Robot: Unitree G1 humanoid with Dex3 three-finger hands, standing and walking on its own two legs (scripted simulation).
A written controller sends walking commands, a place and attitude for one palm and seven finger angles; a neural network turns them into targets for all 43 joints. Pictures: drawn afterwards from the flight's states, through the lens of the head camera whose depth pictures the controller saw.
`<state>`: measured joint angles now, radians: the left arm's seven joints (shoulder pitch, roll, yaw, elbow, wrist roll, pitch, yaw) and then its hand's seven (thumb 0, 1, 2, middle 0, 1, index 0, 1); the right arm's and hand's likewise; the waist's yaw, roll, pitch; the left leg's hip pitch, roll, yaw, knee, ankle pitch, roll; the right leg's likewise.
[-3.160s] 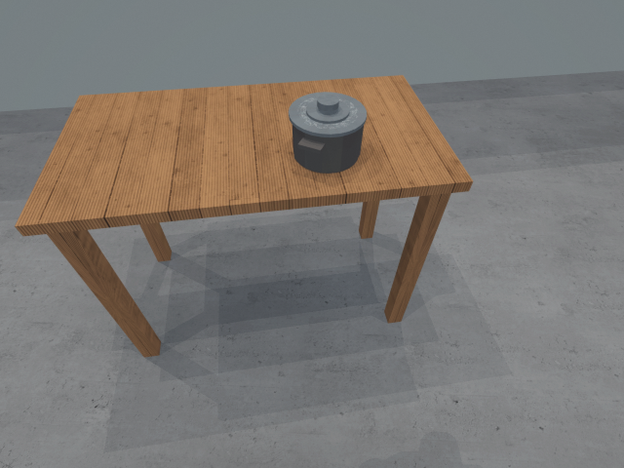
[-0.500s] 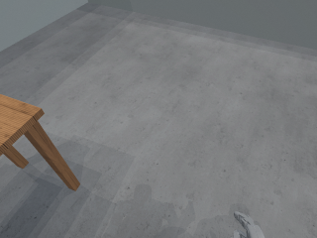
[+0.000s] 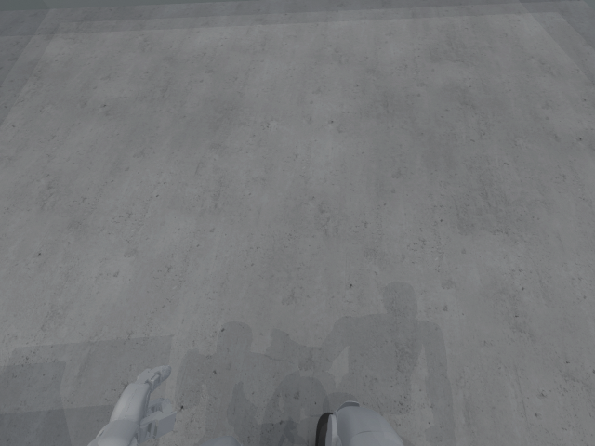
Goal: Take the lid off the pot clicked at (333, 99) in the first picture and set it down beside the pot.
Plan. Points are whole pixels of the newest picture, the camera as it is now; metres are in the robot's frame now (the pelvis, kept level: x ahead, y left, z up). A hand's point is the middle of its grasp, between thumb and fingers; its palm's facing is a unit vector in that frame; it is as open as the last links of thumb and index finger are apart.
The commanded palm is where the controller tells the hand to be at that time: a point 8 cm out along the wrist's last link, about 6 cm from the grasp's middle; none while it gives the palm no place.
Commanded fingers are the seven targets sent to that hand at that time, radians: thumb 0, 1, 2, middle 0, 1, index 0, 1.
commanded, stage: turn to face it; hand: left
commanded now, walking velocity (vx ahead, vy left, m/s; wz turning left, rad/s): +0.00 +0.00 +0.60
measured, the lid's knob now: out of the picture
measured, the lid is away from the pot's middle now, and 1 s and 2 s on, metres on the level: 0.00 0.00 0.00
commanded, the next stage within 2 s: none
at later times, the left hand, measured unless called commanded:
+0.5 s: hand out of the picture +0.07 +0.22 -0.15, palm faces +0.24 -0.95 -0.20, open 7.4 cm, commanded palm none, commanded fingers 0.00 0.90 0.90 -0.20 -0.30 -0.20 -0.30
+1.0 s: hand out of the picture +0.00 +0.16 -0.12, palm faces +0.51 -0.81 -0.28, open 7.4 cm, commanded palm none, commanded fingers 0.00 0.90 0.90 -0.20 -0.30 -0.20 -0.30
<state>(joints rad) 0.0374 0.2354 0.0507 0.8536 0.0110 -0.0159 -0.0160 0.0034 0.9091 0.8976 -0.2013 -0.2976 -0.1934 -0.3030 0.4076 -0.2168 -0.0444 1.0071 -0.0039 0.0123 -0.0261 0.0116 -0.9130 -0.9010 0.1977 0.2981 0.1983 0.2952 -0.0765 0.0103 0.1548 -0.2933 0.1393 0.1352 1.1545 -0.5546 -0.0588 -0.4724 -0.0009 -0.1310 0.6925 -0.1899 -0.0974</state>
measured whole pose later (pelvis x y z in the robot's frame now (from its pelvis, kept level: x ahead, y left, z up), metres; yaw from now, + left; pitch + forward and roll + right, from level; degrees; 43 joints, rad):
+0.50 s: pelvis +0.05 +0.02 +0.02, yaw +12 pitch +1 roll -1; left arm 0.22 0.21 0.09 0.95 0.02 0.06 0.02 0.01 0.91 0.90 -0.20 -0.30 -0.20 -0.30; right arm 0.32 -0.12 -0.04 0.98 -0.03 0.01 -0.02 0.01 -0.92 -0.90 0.20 0.30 0.20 0.30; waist -0.03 -0.04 0.04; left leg -0.33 0.00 0.06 0.54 -0.23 0.05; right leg -0.50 -0.05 -0.05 1.06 -0.38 0.05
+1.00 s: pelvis +0.05 -0.04 +0.03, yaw +31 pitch +0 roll +3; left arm 0.26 0.19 0.03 0.89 0.03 0.01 0.03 0.00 0.90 0.90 -0.21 -0.30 -0.20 -0.30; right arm 0.13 -0.29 -0.10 0.90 -0.02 0.07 0.02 0.01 -0.91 -0.90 0.19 0.30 0.20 0.29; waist 0.00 0.00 0.08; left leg -0.51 0.01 0.01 1.04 -0.42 -0.07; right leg -0.19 -0.12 -0.13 0.52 -0.32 0.01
